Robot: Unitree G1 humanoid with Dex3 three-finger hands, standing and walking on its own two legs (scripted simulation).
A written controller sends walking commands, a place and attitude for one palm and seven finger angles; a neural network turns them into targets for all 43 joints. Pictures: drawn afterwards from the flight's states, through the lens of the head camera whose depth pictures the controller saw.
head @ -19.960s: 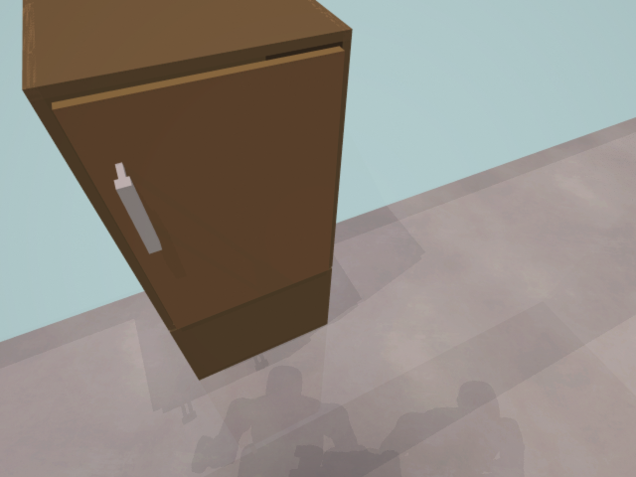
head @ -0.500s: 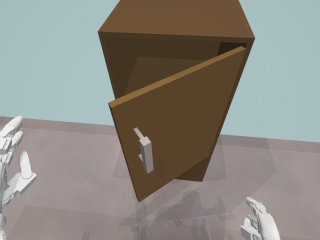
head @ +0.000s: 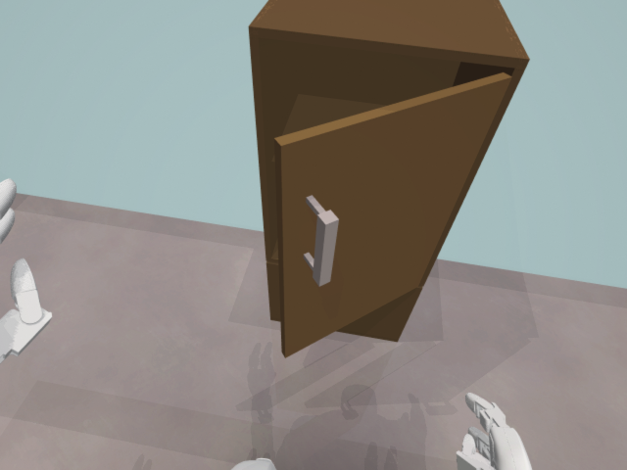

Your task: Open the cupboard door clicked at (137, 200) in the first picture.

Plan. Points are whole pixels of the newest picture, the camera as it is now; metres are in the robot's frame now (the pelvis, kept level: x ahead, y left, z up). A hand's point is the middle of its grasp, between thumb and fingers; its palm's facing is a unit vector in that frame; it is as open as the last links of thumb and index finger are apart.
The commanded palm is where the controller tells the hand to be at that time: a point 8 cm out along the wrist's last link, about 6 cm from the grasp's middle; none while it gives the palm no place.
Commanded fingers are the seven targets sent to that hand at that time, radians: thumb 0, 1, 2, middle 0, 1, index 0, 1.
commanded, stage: step back with the hand held close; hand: left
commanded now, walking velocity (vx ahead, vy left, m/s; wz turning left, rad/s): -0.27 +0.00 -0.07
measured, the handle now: (317, 242) +0.42 +0.02 +0.04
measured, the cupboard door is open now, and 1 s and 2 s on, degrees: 40 40 40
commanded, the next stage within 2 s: stop stepping back and stand still in 0.38 s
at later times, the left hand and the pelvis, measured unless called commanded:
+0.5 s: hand (2, 417) +0.12 +0.23 +0.19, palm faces +0.34 -0.86 -0.38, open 7.5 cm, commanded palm +0.04 +0.29 +0.19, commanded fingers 0.00 0.90 0.90 -0.20 -0.30 -0.20 -0.30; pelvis -0.11 +0.00 +0.01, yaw -4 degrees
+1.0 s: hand out of the picture +0.03 +0.20 +0.18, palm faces +0.29 -0.84 -0.47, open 7.5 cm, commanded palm -0.03 +0.26 +0.19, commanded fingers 0.00 0.90 0.90 -0.20 -0.30 -0.20 -0.30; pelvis -0.19 -0.03 +0.00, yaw -5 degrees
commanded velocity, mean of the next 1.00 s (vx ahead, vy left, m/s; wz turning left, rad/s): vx -0.10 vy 0.05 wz -0.04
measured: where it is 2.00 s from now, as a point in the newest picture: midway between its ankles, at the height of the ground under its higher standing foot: outside the picture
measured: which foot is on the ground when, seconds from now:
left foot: down 0.00-0.56, up 0.58-0.72, down 0.74-0.98, up 1.00-1.00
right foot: down 0.00-0.16, up 0.18-0.52, down 0.54-0.82, up 0.84-0.92, down 0.94-1.00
